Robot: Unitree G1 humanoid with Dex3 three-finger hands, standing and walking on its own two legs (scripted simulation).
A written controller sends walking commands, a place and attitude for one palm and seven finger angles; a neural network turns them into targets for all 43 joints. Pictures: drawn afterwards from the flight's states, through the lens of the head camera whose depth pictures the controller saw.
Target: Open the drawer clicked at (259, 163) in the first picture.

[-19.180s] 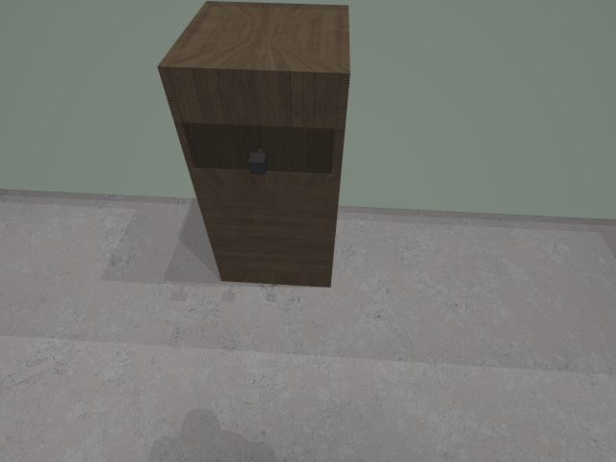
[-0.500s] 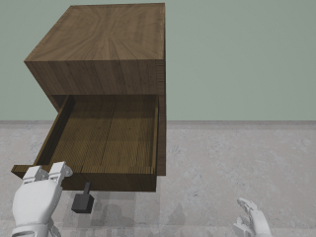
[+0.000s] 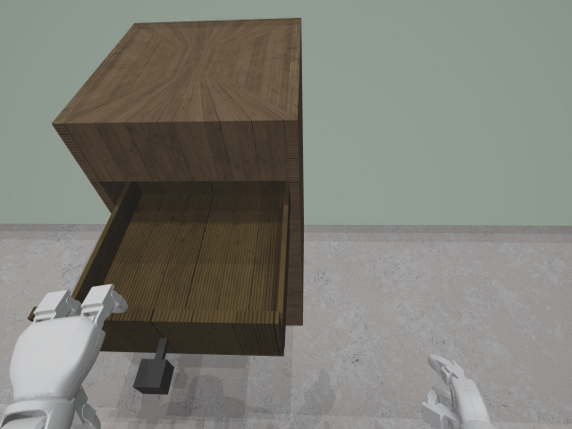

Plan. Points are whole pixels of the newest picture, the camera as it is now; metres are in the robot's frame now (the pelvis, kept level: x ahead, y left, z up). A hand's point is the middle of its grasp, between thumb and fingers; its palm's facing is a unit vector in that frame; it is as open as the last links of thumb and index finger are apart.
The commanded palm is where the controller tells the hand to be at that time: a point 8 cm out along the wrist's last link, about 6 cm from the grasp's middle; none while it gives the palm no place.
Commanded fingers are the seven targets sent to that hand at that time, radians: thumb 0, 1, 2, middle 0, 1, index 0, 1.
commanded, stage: lift the hand off the handle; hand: left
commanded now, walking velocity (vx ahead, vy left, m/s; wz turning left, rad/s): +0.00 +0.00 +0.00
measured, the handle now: (158, 363) +0.22 +0.24 -0.09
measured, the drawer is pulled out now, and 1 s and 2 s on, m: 0.30 0.30 0.30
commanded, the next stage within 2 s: draw the hand back to the body in 0.52 s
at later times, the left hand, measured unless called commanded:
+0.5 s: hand (67, 352) +0.18 +0.29 +0.07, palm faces +0.02 -0.06 -1.00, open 13.8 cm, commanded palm +0.16 +0.28 +0.12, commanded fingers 0.00 -0.50 0.30 -0.30 -1.20 -0.30 -1.20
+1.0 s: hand (52, 355) +0.17 +0.29 +0.09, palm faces +0.03 -0.07 -1.00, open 13.8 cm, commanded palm +0.15 +0.28 +0.15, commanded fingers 0.00 -0.50 0.30 -0.30 -1.20 -0.30 -1.20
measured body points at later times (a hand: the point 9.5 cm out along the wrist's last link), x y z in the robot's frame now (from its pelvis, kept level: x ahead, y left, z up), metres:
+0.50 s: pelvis +0.00 +0.00 +0.01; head +0.02 -0.02 +0.46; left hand +0.18 +0.29 +0.12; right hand +0.21 -0.21 -0.08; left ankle -0.03 +0.10 -0.71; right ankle -0.02 -0.10 -0.71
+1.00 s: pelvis +0.00 +0.01 +0.01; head +0.01 -0.02 +0.46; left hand +0.17 +0.29 +0.14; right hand +0.21 -0.20 -0.08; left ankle -0.03 +0.10 -0.71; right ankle -0.02 -0.10 -0.71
